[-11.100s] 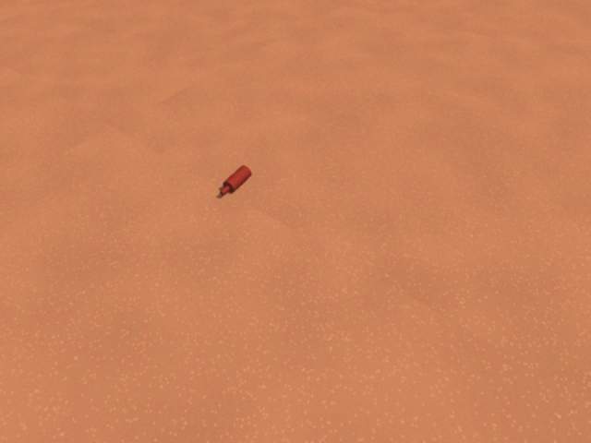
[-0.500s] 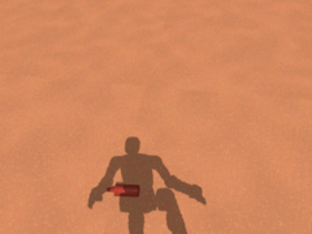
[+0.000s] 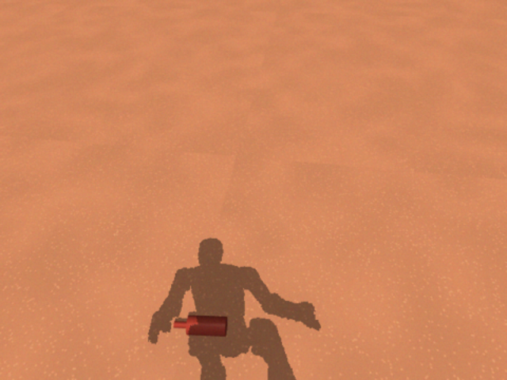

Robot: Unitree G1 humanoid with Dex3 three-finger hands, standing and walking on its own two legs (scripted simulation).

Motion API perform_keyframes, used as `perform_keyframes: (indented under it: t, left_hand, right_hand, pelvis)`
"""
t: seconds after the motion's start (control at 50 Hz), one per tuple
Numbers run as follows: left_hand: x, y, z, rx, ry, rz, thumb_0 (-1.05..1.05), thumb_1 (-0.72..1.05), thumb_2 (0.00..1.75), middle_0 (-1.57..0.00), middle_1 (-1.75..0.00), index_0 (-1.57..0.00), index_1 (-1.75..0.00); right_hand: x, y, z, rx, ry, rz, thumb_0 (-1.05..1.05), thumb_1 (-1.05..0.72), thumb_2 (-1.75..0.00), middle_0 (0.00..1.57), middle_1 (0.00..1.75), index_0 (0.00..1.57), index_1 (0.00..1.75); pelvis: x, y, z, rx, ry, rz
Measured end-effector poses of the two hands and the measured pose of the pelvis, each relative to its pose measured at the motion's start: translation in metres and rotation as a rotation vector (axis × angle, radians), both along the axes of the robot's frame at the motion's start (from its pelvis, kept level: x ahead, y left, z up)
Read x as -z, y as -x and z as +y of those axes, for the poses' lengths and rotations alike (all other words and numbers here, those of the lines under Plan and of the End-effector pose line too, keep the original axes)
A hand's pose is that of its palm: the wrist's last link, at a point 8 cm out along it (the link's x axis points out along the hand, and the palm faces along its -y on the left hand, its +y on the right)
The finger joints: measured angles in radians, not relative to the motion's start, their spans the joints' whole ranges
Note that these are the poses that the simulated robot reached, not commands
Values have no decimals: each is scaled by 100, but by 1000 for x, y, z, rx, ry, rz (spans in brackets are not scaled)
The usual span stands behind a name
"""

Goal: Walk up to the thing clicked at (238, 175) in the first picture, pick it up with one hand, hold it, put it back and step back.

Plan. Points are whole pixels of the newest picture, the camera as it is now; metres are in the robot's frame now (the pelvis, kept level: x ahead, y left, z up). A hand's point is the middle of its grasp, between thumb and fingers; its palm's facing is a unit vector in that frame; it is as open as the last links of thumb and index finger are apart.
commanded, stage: stand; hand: left
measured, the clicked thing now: (200, 325) +0.49 +0.23 -0.74
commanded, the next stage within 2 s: none
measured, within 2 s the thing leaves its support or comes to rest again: neither
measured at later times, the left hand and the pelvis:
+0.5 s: hand out of the picture +0.08 +0.24 -0.15, palm faces -0.04 -0.94 -0.34, open 7.4 cm; pelvis -0.01 -0.01 +0.01, yaw +0 degrees
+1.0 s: hand out of the picture +0.08 +0.24 -0.15, palm faces -0.04 -0.94 -0.34, open 7.4 cm; pelvis +0.00 -0.01 +0.01, yaw +0 degrees
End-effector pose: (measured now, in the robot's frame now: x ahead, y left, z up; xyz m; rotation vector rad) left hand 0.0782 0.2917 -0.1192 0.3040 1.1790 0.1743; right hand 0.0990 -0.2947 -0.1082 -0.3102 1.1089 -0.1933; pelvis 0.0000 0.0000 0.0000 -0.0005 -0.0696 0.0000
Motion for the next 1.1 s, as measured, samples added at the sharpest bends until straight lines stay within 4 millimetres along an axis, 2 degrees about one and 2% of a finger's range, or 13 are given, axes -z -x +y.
perform_keyframes:
  t: [0.16, 0.32, 0.42, 1.1]
  left_hand:
    - [-9, -13, -7, 16, -8, -44, 1, 90, 90, -21, -30, -21, -30]
    - [-9, -3, -8, 16, -22, 3, 1, 90, 90, -21, -30, -21, -30]
    - [-7, 5, -9, 11, -22, 29, 1, 90, 90, -21, -30, -21, -30]
    - [-7, 4, -9, -1, -24, 51, 1, 90, 90, -21, -30, -21, -30]
  right_hand:
    - [3, 17, -6, 23, -16, 42, 1, -90, -90, 20, 30, 21, 30]
    - [6, 39, -16, 51, -15, 108, 1, -90, -90, 20, 29, 20, 30]
    - [6, 46, -19, 61, -11, 132, 1, -90, -90, 20, 29, 20, 30]
    - [5, 22, -17, 32, -11, 116, 1, -90, -90, 20, 29, 20, 30]
  pelvis:
    - [-4, 4, -7, -1, -5, -4]
    - [-6, 6, -12, -2, -3, 8]
    - [-6, 5, -13, -1, -2, 10]
    - [-7, -6, -14, -2, -2, 26]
